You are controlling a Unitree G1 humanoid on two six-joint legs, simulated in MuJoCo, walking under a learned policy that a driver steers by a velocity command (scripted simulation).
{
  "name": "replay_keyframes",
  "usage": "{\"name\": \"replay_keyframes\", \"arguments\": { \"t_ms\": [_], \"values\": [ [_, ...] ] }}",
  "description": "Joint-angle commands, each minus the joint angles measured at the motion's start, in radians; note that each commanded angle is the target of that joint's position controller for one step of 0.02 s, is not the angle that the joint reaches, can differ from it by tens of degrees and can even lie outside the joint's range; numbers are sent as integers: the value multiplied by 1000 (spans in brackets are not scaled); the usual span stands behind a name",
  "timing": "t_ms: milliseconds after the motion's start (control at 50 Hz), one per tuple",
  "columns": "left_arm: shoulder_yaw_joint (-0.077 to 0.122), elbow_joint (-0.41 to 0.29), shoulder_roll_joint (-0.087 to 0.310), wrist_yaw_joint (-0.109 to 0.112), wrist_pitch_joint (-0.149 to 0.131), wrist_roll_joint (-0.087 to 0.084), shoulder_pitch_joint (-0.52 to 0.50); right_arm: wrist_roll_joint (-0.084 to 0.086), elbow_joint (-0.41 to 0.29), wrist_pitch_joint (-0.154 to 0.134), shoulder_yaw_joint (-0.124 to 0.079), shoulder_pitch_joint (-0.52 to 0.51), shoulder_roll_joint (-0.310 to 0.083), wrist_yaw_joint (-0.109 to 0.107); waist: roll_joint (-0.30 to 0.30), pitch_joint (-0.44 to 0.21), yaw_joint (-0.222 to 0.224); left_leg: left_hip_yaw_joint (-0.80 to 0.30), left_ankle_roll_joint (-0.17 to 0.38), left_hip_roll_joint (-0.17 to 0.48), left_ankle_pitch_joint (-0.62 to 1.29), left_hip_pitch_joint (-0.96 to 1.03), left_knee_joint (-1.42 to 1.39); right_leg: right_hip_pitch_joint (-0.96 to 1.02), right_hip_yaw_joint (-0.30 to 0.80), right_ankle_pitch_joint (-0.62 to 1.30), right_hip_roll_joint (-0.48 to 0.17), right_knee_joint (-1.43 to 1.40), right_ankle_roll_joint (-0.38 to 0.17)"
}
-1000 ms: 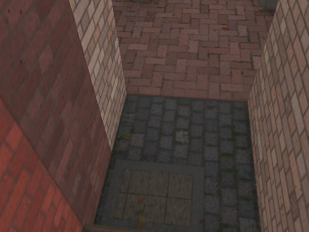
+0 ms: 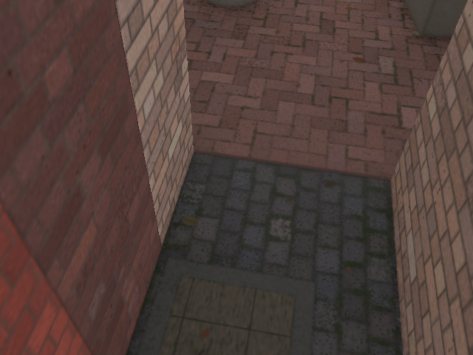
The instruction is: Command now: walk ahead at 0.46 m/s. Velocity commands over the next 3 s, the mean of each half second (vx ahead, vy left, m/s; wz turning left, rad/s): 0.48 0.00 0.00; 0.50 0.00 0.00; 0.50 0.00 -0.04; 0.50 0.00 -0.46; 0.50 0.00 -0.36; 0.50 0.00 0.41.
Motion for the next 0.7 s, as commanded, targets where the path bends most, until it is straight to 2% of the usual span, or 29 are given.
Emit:
{"name": "replay_keyframes", "arguments": {
  "t_ms": [20, 40, 60, 80, 100, 120, 140, 160, 180, 200, 220, 240, 280, 300, 320, 340, 380, 440, 460, 500, 520, 540, 560, 580, 600, 640, 660, 680, 700],
  "values": [
    [33, 141, 34, -3, -8, 13, 539, 12, -28, -1, -28, -98, -95, 19, -37, 20, 297, -31, 115, -82, 445, -299, 617, 510, 93, -34, -131, -276, -147],
    [3, 196, 37, -8, -18, 51, 621, -3, -64, -28, -19, -77, 11, 40, -241, -7, 248, -112, 124, -178, -26, -648, 979, 679, 146, 413, -205, 158, -126],
    [-6, 175, 81, -16, -22, 36, 524, 28, -114, -53, -22, 89, 3, 63, -366, -68, 55, -182, 157, -101, 157, -754, 951, 642, 255, 596, -265, 262, -102],
    [20, 173, 141, -24, -18, 13, 477, 53, -126, -58, -28, 93, -39, 58, -319, -110, 22, -143, 151, -67, 271, -789, 906, 556, 412, 214, -354, 150, -195],
    [57, 203, 233, -22, -24, 1, 447, 64, -207, -49, -11, -48, -18, 41, -233, -56, -8, -112, 139, 13, 345, -887, 820, 414, 693, -552, -455, -75, -315],
    [1, 149, 51, -11, -38, 14, 271, 76, -219, -19, -38, -212, -115, 14, 64, 88, -22, -159, 138, 71, 636, -885, 583, 224, 627, -814, -346, -146, -210],
    [-7, 146, 63, 7, -53, 36, 203, 65, -234, -4, -36, -230, -123, 6, 36, 142, -51, -154, 113, 102, 709, -801, 470, 63, 671, -713, -342, -121, -187],
    [-18, 150, 41, 22, -66, 33, 192, 37, -239, 0, -37, -211, -131, 7, 56, 147, -73, -156, 92, 124, 733, -775, 392, 25, 639, -550, -316, -73, -158],
    [-30, 135, 17, 45, -77, 27, 187, 9, -241, 4, -48, -198, -147, 9, 70, 161, -82, -154, 49, 130, 867, -663, 128, -65, 476, -389, -250, -68, -164],
    [-22, 154, 44, 59, -76, 39, 215, -9, -260, 11, -39, -226, -90, 10, -2, 139, -63, -108, 28, 139, 912, -567, 5, -100, 438, -310, -210, -81, -176],
    [-9, 161, 78, 75, -76, 26, 233, -19, -286, 14, -33, -277, -82, 11, -26, 131, -43, -83, -3, 145, 918, -518, -77, -82, 409, -145, -194, -60, -180],
    [5, 176, 125, 76, -72, 45, 267, -13, -278, 18, -32, -250, -76, 22, -46, 68, -50, -54, -7, 112, 957, -430, -15, -82, 396, -71, -198, -13, -187],
    [-5, 202, 45, 92, -78, 2, 394, 11, -320, 9, -45, -343, -120, 50, 18, 75, 15, -151, 38, 118, 1197, -688, -256, 200, 365, -339, -170, 129, -174],
    [-17, 199, 21, 92, -81, 6, 431, 1, -338, 1, -43, -447, -120, 63, -48, 77, 68, -136, 46, 99, 1203, -749, -327, 272, 397, -378, -169, 160, -162],
    [-27, 172, -7, 103, -75, 0, 396, -21, -358, -12, -39, -489, -118, 80, -23, 77, 65, -140, 45, 101, 1338, -699, -478, 263, 348, -417, -146, 207, -155],
    [-33, 153, -6, 104, -68, 19, 363, -29, -361, -9, -36, -503, -101, 102, 17, 84, 70, -74, 42, 73, 1470, -532, -569, 120, 274, -497, -102, 218, -140],
    [-24, 141, 33, 87, -61, 6, 327, -25, -369, -3, -28, -506, -64, 118, 7, 94, 92, 0, 25, 34, 1498, -273, -619, -51, 243, -612, -71, 194, -140],
    [-12, 141, 47, 65, -58, -11, 317, -17, -416, 1, -25, -542, -105, 121, -30, 152, 159, 7, 19, 43, 1304, -250, -748, 32, 229, -524, -61, 284, -152],
    [-4, 165, 69, 59, -56, 10, 308, -22, -387, -7, -36, -491, -126, 125, -54, 115, 132, -12, 35, 54, 1329, -233, -640, 60, 278, -488, -93, 370, -164],
    [7, 135, 97, 43, -43, 13, 181, -26, -303, -8, -63, -226, -204, 120, -77, 10, 17, 27, 47, 66, 1281, -38, -740, 145, 258, -261, -72, 603, -140],
    [10, 163, 73, 29, -55, 13, 187, -38, -238, -13, -97, -82, -254, 115, -36, -51, -36, 87, 52, 54, 1275, 164, -762, 115, 245, -57, -61, 766, -124],
    [1, 176, 70, 24, -67, -7, 133, -46, -151, -22, -104, 158, -246, 118, 2, -66, -169, 143, 72, 47, 1302, 387, -857, 14, 199, 52, -31, 1043, -88],
    [7, 166, 45, 31, -82, -18, 105, -68, -91, -16, -100, 332, -220, 118, 242, 26, -255, 54, 161, 163, 1523, 537, -963, -244, 127, -757, 161, 1580, -23],
    [-6, 140, -45, 36, -91, -52, 311, -84, -87, -25, -69, 218, -204, 115, 379, -19, -38, -195, 260, 319, 1918, 731, -606, -630, 244, -1145, 179, 1649, 0],
    [-3, 126, 0, 36, -80, -47, 314, -65, -136, -16, -44, 163, -122, 114, 264, -96, -41, -252, 291, 342, 1724, 727, -639, -672, 321, -1038, 126, 1461, -5],
    [24, 52, 65, 63, -62, -65, 189, -37, -175, -8, -61, -16, -195, 118, -24, -36, 51, -298, 318, 324, 984, 346, -831, -589, 204, -722, 36, 1239, -18],
    [17, 5, 65, 73, -65, -72, 126, -28, -166, -16, -92, -112, -283, 73, 186, -1, 95, -518, 404, 460, 912, 218, -856, -594, 277, -666, -29, 1112, 5],
    [25, -19, 101, 77, -44, -62, 57, -31, -207, -30, -53, -192, -188, 41, 66, 103, 114, -407, 374, 412, 969, -36, -871, -513, 315, -538, -63, 884, 69],
    [21, -38, 64, 77, -35, -32, 6, -34, -186, -31, -45, -161, -164, 11, 79, 112, 90, -305, 324, 323, 983, -103, -867, -419, 278, -459, -70, 668, 94]
  ]
}}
